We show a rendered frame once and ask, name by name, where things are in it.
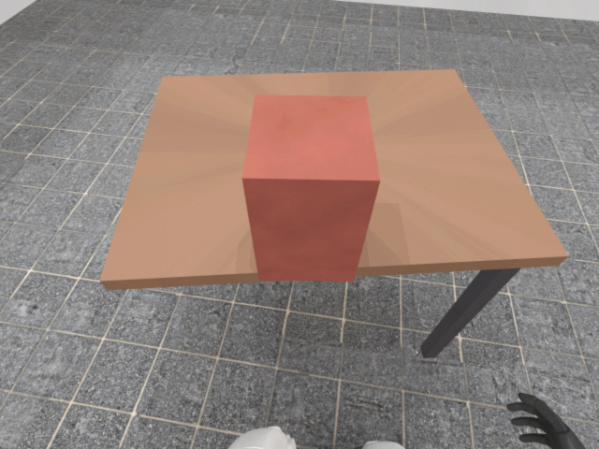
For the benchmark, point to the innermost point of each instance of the table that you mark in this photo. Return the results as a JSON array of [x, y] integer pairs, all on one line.
[[449, 198]]

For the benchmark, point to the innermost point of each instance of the left robot thigh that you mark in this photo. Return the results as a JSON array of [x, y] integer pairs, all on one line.
[[264, 438]]

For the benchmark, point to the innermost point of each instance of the carton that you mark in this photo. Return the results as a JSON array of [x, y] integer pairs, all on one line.
[[310, 180]]

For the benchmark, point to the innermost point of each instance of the right robot hand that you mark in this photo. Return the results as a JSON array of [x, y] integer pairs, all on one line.
[[559, 435]]

